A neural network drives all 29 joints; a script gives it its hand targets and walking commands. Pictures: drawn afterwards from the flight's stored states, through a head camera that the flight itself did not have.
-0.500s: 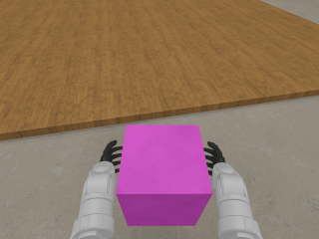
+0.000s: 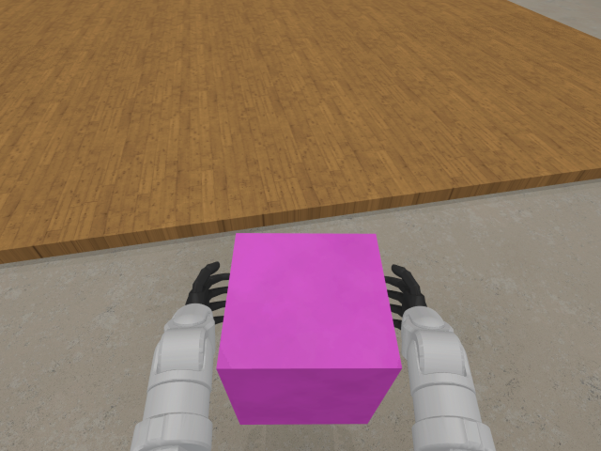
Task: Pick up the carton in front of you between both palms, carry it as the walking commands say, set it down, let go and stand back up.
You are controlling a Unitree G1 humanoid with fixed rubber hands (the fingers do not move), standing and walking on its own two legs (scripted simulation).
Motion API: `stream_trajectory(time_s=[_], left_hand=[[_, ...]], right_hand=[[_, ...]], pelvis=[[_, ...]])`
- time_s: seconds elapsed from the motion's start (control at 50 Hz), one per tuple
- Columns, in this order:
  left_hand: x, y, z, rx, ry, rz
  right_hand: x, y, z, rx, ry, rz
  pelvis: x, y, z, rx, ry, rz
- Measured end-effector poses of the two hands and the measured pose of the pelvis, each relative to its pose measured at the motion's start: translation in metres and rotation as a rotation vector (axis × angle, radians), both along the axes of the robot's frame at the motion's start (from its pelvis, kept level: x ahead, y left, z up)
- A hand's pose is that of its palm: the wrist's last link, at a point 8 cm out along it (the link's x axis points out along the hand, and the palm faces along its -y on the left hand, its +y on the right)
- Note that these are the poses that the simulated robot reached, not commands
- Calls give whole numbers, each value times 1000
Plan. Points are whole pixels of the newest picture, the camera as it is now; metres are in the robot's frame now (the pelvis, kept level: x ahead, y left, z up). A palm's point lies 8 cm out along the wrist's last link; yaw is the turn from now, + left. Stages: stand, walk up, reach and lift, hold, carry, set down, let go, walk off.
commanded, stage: reach and lift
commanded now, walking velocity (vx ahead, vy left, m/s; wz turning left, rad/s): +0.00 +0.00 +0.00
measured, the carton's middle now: (305, 333) +0.31 +0.00 -0.04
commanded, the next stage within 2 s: hold in 0.30 s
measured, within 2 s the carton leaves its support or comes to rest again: neither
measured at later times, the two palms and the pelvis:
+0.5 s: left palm (193, 312) +0.28 +0.15 +0.05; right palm (417, 315) +0.28 -0.15 +0.05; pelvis +0.00 +0.00 +0.00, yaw +0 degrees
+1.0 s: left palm (194, 313) +0.28 +0.15 +0.05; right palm (418, 315) +0.28 -0.15 +0.05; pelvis -0.01 +0.00 +0.00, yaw +0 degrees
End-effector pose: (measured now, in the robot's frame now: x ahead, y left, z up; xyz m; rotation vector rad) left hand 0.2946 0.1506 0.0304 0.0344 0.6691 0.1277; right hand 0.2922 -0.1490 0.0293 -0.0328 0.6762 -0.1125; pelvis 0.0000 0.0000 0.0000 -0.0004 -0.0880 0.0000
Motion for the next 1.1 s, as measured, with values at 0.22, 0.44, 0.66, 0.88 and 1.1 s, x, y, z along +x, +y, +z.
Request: stream_trajectory(time_s=[0.22, 0.44, 0.66, 0.88, 1.1], left_hand=[[-1, 1, 4, 5, 1, -6], [-8, 2, 19, 4, -34, -5], [-17, 2, 18, -7, -7, 6], [-14, 1, 21, -16, -18, 13], [-11, 1, 20, -3, -15, 4]], right_hand=[[-2, 1, 4, -6, 1, 2], [-9, 2, 19, -6, -34, 0], [-17, 2, 19, 6, -7, -3], [-14, 1, 21, 16, -18, -11], [-10, 1, 21, 3, -15, -2]], pelvis=[[5, 1, 1, -1, -8, -1], [2, 2, 2, -1, -28, -4], [-8, 2, 0, -1, -55, -3], [-12, 1, 0, 0, -53, -3], [-5, 0, 1, -1, -48, -1]])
